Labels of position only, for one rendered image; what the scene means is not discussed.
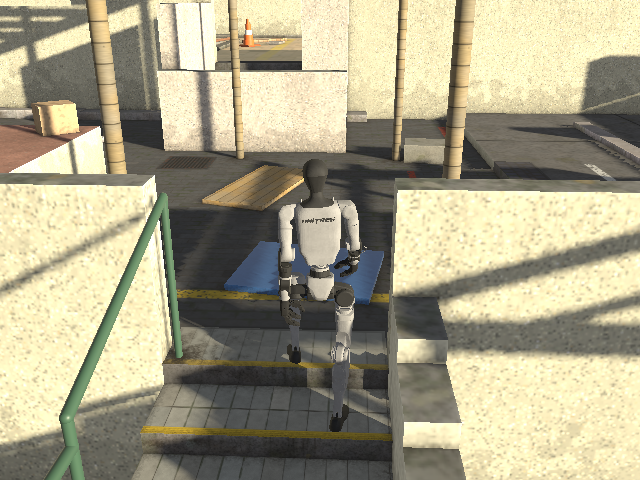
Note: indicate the robot left hand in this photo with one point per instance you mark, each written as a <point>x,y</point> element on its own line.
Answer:
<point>288,313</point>

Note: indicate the robot left upper arm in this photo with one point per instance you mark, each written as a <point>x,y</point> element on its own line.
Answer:
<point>285,215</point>

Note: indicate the robot head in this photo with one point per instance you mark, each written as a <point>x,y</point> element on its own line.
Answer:
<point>315,173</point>

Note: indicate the robot right forearm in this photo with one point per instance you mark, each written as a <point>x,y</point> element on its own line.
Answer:
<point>354,256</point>

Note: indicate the robot left thigh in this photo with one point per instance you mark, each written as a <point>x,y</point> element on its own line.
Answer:
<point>298,286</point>

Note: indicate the robot right hand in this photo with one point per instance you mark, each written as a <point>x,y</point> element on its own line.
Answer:
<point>351,270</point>

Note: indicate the robot right upper arm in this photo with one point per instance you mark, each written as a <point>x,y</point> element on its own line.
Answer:
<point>349,212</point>

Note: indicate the robot left forearm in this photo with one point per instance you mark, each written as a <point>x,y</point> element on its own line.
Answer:
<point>284,278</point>

